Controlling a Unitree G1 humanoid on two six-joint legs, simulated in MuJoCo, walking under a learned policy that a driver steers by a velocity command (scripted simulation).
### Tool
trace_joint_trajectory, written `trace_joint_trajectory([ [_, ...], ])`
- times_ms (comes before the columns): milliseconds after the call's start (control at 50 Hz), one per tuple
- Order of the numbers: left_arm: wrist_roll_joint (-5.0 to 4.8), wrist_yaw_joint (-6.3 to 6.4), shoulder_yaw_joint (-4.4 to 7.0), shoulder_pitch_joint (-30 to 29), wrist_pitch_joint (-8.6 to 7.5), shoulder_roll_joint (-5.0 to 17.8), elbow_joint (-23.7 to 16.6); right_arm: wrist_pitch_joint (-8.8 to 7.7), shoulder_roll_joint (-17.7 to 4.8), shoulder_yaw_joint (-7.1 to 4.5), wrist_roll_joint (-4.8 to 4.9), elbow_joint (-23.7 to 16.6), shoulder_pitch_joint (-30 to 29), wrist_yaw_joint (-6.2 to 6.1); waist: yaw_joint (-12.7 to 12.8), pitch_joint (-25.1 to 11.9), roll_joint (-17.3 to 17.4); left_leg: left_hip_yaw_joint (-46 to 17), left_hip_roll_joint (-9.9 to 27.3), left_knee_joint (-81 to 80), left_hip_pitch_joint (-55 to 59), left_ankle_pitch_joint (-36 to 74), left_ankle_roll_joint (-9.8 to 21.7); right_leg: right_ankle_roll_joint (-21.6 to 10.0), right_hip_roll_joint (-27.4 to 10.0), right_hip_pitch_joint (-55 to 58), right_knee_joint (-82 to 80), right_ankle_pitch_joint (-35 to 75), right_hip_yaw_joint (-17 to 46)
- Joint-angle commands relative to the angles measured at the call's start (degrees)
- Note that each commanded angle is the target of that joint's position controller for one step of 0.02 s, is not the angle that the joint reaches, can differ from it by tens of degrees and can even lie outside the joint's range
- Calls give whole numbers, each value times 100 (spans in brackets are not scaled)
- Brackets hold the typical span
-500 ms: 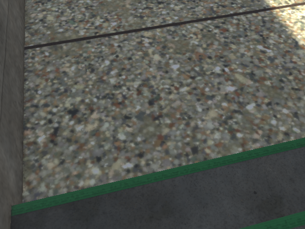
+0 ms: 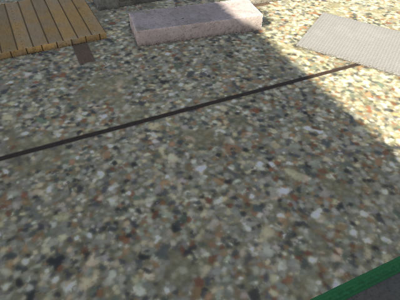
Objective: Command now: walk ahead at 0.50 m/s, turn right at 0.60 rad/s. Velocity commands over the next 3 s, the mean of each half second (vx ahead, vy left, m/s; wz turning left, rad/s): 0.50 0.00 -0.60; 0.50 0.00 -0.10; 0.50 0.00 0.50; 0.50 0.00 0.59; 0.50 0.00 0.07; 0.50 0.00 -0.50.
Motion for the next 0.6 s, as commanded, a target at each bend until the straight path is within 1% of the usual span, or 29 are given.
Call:
trace_joint_trajectory([
  [20, -125, -379, -98, 774, -184, -231, 179, 102, -707, -272, -173, 867, 3311, 84, -1167, -510, 1494, -327, 951, 2105, 4297, 1314, 441, -53, 192, -4034, 4271, -332, 226],
  [40, -336, -427, -115, 1533, -302, -178, 119, 179, -1060, -345, -39, 944, 3480, 172, -704, -970, 2745, -1900, 1683, 1544, 4463, 750, 869, 71, 12, -4868, 5871, 42, 64],
  [60, -512, -285, -104, 1110, -363, 64, -315, 237, -1490, -489, 140, 1129, 3423, 180, -553, -987, 2993, -3652, 2499, -47, 4278, -2082, 1463, 142, -320, -5632, 5983, 930, -449],
  [80, -418, -140, -9, -443, -232, 392, -492, 301, -496, -196, 72, 1035, 2793, 80, -785, 191, 1025, -3337, 1997, -884, 3231, -4598, 1188, -12, -774, -6190, 5432, 1952, -856],
  [100, -424, -40, -18, -1299, -102, 458, -852, 280, -322, -55, -83, 1084, 2208, -1, -771, 874, 979, -3162, 2005, -1043, 1881, -4494, 1232, -71, -968, -5927, 5447, 2533, -944],
  [120, -273, 6, -18, -1355, 49, 380, -967, 224, 95, 135, -147, 1086, 1611, -80, -466, 1172, 445, -2513, 1767, -844, 703, -4035, 1112, -92, -1192, -5333, 5154, 2836, -760],
  [140, -156, -5, -13, -1209, 165, 230, -991, 201, 376, 267, -115, 1196, 1465, -139, -244, 1309, 484, -1860, 1485, -680, 8, -3875, 915, -175, -1246, -4926, 4613, 2880, -548],
  [160, -197, -46, -3, -1001, 185, 137, -1000, 162, 364, 304, -186, 1174, 1240, -179, 12, 1245, 500, -1140, 1119, -812, -487, -3659, 713, -285, -1328, -4384, 3811, 3351, -474],
  [180, -195, -79, 2, -1072, 152, 35, -1064, 132, 358, 315, -184, 1290, 1259, -245, 4, 1219, 622, -838, 1068, -748, -400, -2871, 665, -261, -1317, -4506, 3569, 3778, -404],
  [200, -153, -151, 40, -1001, 112, 130, -1127, 67, 266, 305, -269, 1302, 1271, -276, 104, 1084, 435, -370, 873, -680, -319, -2292, 595, -261, -1375, -4416, 2690, 4511, -386],
  [220, -113, -188, 62, -1102, 81, 194, -1137, 19, 223, 295, -293, 1282, 1279, -352, 92, 1007, 243, 10, 724, -717, -385, -1693, 595, -136, -1338, -4099, 1538, 5107, -348],
  [240, -67, -228, 52, -1296, 74, 167, -1216, -14, 44, 236, -322, 1304, 1509, -445, -32, 926, 69, 273, 674, -846, -342, -1356, 663, -49, -1298, -3711, 573, 5671, -587],
  [260, -17, -266, 31, -1431, 83, 80, -1215, -16, -35, 222, -280, 1412, 1702, -492, -169, 707, -18, 408, 715, -838, 86, -934, 670, -37, -1316, -3509, -202, 6001, -745],
  [280, -67, -322, -22, -1765, 82, -66, -1340, -15, -85, 207, -157, 1493, 1951, -537, -324, 660, -25, 517, 761, -964, 382, -688, 649, -40, -1313, -3322, -787, 6094, -965],
  [300, -127, -373, -69, -2078, 93, -185, -1469, 3, -104, 203, -84, 1603, 2194, -552, -469, 707, -20, 532, 849, -1007, 693, -591, 618, -53, -1314, -3280, -1203, 6034, -1044],
  [320, -115, -438, -64, -2355, 88, -176, -1613, 11, -172, 173, -46, 1666, 2348, -567, -602, 791, -195, 588, 935, -991, 1023, -421, 519, -110, -1292, -3316, -1680, 6008, -1087],
  [340, -142, -501, -64, -2570, 93, -180, -1727, 45, -228, 146, -44, 1708, 2469, -559, -689, 868, -256, 682, 978, -969, 1368, -320, 430, -166, -1256, -3343, -2026, 5865, -1228],
  [380, -197, -628, -50, -2945, 65, -179, -1896, 125, -225, 122, -48, 1791, 2671, -497, -832, 981, -201, 804, 1055, -891, 1895, -48, 362, -290, -1250, -3371, -2320, 5471, -1362],
  [400, -189, -704, -76, -2966, 21, -202, -1916, 160, -235, 104, -91, 1800, 2630, -455, -810, 960, -204, 988, 1004, -763, 2108, 20, 340, -379, -1286, -3240, -2552, 5292, -1465],
  [420, -189, -748, -82, -3025, 8, -210, -1948, 188, -220, 86, -64, 1804, 2664, -406, -831, 934, -124, 1032, 1054, -634, 2336, 360, 437, -466, -1221, -3173, -2544, 4906, -1604],
  [440, -172, -771, -48, -3079, -22, -105, -1963, 220, -234, 64, -27, 1719, 2521, -356, -797, 987, -98, 1145, 1090, -459, 2446, 1101, 526, -568, -1115, -3050, -2596, 4462, -1818],
  [460, -122, -794, -51, -3128, -68, -75, -1996, 209, -233, 77, 24, 1657, 2457, -344, -698, 899, -87, 1264, 1122, -179, 2446, 1952, 577, -622, -978, -2655, -2667, 3998, -2038],
  [480, -106, -801, -7, -2931, -91, 20, -1959, 219, -360, 47, 7, 1610, 2397, -343, -505, 708, 91, 1391, 1128, 297, 2458, 3015, 610, -706, -771, -2136, -2669, 3550, -2258],
  [500, -117, -795, 97, -2309, -109, 237, -1788, 227, -501, 17, -16, 1536, 2321, -349, -130, 331, 244, 1518, 1107, 1159, 2299, 3845, 628, -839, -565, -1209, -2829, 3437, -2328],
  [520, -120, -729, 303, -1106, -123, 678, -1467, 189, -591, 2, -40, 1369, 1995, -354, 529, -338, 304, 1652, 958, 2514, 1203, 3519, 474, -1186, -704, 782, -3078, 4152, -1698],
  [540, -53, -653, 498, -388, -156, 1513, -1276, 26, -187, 135, -116, 1070, 2216, -256, 481, -1280, -900, 1565, 116, 4958, -1289, -635, 84, -2242, -2154, 3272, -3292, 4124, 1004],
  [560, -63, -645, 433, -325, -181, 1394, -1218, -296, -58, 205, -55, 884, 1989, -119, 308, -1751, -1554, 376, -695, 5740, -2499, -4133, 71, -2841, -2879, 3646, -4718, 3701, 3330],
  [580, 29, -622, 329, -401, -195, 938, -1005, -448, -432, 42, 197, 643, 1247, -101, 411, -1027, -1239, -73, -358, 5587, -3074, -3782, 168, -2465, -2697, 3206, -4903, 3944, 2658],
  [600, -9, -636, 261, -914, -217, 704, -1014, -394, -477, 23, 210, 508, 955, -170, 118, -414, -875, -2, -111, 5049, -2952, -3375, 186, -2086, -2474, 2373, -4838, 4469, 1856],
])
Next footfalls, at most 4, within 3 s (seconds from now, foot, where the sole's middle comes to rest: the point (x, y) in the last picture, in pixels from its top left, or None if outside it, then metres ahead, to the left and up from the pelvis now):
0.52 right None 0.36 -0.11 -0.80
1.12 left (208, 263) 0.81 0.01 -0.94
1.52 right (261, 218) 1.04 -0.22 -0.94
2.06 left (194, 179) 1.25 0.09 -0.94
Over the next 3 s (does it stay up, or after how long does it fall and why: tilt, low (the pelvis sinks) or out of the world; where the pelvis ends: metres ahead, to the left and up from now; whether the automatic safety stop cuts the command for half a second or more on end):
stays up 1.64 0.06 -0.16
